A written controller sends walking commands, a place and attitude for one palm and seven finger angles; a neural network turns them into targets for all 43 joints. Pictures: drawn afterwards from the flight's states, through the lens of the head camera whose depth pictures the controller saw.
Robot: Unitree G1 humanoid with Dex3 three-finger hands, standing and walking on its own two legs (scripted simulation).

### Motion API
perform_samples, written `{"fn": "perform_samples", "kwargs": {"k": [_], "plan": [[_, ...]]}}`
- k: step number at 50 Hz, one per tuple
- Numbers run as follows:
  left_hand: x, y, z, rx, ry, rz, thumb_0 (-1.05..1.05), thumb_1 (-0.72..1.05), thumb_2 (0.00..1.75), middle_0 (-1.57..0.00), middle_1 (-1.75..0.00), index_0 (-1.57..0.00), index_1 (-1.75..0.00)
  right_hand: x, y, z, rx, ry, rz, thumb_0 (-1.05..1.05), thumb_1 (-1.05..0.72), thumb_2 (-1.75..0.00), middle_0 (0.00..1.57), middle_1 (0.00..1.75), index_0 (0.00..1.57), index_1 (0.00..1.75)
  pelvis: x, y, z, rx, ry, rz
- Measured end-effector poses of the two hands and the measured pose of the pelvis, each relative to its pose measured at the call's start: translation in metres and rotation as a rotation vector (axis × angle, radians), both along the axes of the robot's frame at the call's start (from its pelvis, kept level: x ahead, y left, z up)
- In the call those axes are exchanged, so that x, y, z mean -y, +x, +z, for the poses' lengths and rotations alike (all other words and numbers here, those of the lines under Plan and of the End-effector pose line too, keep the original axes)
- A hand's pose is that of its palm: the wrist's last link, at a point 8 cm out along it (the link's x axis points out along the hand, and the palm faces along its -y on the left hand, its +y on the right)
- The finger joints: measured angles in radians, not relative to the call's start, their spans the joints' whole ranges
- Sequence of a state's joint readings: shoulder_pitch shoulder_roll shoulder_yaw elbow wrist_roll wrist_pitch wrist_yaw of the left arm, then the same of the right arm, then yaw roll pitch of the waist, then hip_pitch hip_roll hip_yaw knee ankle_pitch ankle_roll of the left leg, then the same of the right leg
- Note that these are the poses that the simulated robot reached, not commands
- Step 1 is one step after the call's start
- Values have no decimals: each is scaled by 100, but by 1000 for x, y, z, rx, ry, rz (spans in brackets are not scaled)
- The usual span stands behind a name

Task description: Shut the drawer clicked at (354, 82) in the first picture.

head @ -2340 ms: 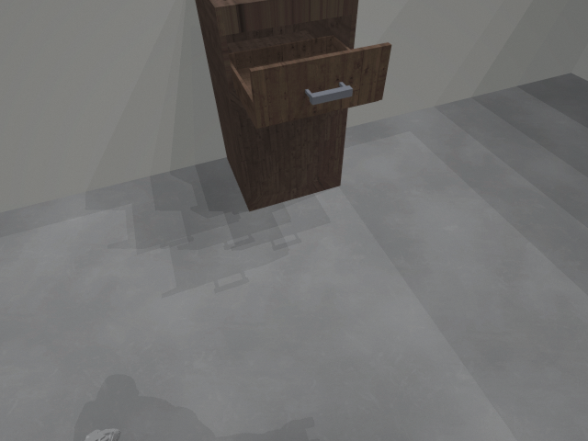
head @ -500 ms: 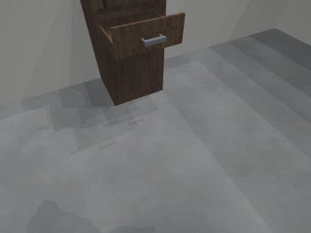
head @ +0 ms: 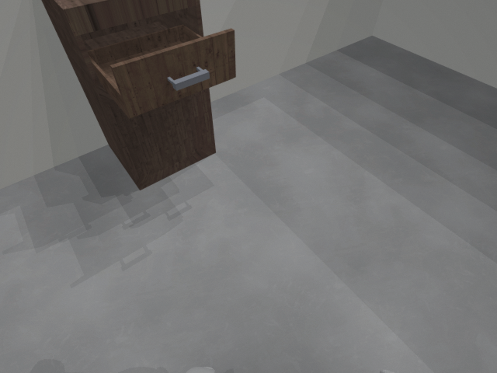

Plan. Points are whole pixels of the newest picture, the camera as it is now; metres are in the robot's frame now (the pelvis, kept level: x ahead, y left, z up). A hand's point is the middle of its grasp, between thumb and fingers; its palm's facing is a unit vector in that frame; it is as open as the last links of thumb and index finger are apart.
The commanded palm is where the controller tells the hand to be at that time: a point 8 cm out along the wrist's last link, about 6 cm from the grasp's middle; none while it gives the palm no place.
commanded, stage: walk to a spot facing it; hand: left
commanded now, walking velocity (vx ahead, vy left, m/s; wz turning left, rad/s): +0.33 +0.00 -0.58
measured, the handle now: (188, 77) +0.98 +0.35 -0.06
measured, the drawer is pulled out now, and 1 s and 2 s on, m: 0.27 0.27 0.27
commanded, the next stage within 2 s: turn to face it in 1.72 s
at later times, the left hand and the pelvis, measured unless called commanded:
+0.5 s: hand (187, 280) +0.32 +0.19 -0.18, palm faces -0.33 -0.93 -0.14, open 7.4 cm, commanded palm none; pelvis +0.16 +0.05 -0.01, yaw -19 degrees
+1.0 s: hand (223, 234) +0.45 +0.13 -0.17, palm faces -0.39 -0.89 -0.23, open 7.2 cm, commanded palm none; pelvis +0.36 -0.04 -0.01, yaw -28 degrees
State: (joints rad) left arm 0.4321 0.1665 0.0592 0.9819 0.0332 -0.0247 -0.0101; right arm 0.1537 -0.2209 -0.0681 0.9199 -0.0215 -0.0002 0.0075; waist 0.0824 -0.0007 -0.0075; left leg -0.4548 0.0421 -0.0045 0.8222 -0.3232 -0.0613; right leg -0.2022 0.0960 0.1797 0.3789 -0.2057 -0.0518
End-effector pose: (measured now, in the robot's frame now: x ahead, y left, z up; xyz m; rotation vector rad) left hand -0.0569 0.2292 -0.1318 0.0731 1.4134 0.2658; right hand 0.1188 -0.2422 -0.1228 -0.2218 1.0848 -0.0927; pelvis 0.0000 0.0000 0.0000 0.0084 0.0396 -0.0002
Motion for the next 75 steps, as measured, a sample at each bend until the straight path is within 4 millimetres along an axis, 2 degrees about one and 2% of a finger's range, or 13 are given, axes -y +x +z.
{"fn": "perform_samples", "kwargs": {"k": [7, 12, 16, 20, 24, 31, 34, 38, 43, 50, 59, 64, 75], "plan": [[-57, 59, -26, -10, -12, -82, 1, 90, 90, -20, -30, -21, -30, -42, 36, 7, 131, -28, -59, 1, -90, -90, 20, 30, 20, 29, -41, 35, -15, 11, -26, -93], [-84, 150, -23, 66, -13, -207, 1, 91, 90, -19, -30, -20, -30, -60, 0, 12, 42, -31, -180, 1, -90, -90, 20, 30, 20, 29, -52, 67, -5, 27, -30, -173], [-83, 230, -18, 143, -17, -306, 1, 91, 90, -19, -30, -20, -30, -61, -45, 10, -80, -63, -322, 0, -93, -90, 20, 30, 20, 30, -58, 94, -2, 29, -39, -230], [-62, 304, -18, 198, -40, -397, 1, 91, 90, -19, -30, -20, -30, -72, -94, 6, -250, -60, -428, 0, -93, -90, 20, 30, 20, 29, -56, 120, -4, 29, -41, -278], [-22, 371, -20, 230, -83, -500, 1, 91, 90, -19, -30, -20, -30, -95, -132, 4, -417, -17, -525, 0, -92, -90, 20, 30, 19, 29, -49, 149, -8, 31, -42, -320], [73, 478, -30, 307, -142, -666, 1, 91, 90, -19, -30, -20, -30, -131, -149, -4, -640, 120, -672, 1, -91, -90, 20, 30, 19, 29, -13, 207, -27, 42, -42, -390], [98, 504, -37, 355, -141, -668, 0, 91, 90, -19, -30, -20, -30, -125, -127, -19, -661, 173, -707, 1, -91, -90, 20, 30, 19, 29, 8, 233, -39, 48, -27, -406], [102, 506, -33, 284, -112, -660, 0, 91, 90, -19, -30, -20, -30, -87, -50, -33, -503, 171, -709, 1, -90, -90, 20, 30, 20, 29, 24, 258, -29, 53, -43, -431], [79, 517, -16, 217, -16, -631, -2, 95, 90, -20, -30, -21, -30, -29, 68, -34, -230, 139, -661, 1, -91, -90, 20, 30, 19, 29, 37, 293, -14, 32, -36, -463], [54, 518, -10, 92, 12, -572, -1, 93, 90, -19, -30, -20, -30, 41, 172, -20, -108, 42, -584, 4, -96, -90, 20, 30, 19, 29, 44, 355, -7, 30, -32, -489], [37, 526, -36, -172, -34, -526, 0, 91, 90, -20, -30, -20, -30, 71, 327, -7, 94, -47, -515, 2, -92, -90, 19, 30, 19, 29, 43, 448, -24, 59, -43, -562], [57, 593, -34, -151, -57, -600, 1, 91, 90, -19, -30, -20, -30, 49, 336, -3, 75, -9, -606, 1, -91, -90, 20, 30, 19, 29, 50, 485, -13, 80, -38, -616], [160, 779, -17, 93, -79, -781, 1, 93, 90, -19, -30, -20, -30, 32, 277, -7, -195, 41, -857, -2, -94, -90, 20, 30, 20, 29, 95, 554, -2, 52, -28, -712]]}}
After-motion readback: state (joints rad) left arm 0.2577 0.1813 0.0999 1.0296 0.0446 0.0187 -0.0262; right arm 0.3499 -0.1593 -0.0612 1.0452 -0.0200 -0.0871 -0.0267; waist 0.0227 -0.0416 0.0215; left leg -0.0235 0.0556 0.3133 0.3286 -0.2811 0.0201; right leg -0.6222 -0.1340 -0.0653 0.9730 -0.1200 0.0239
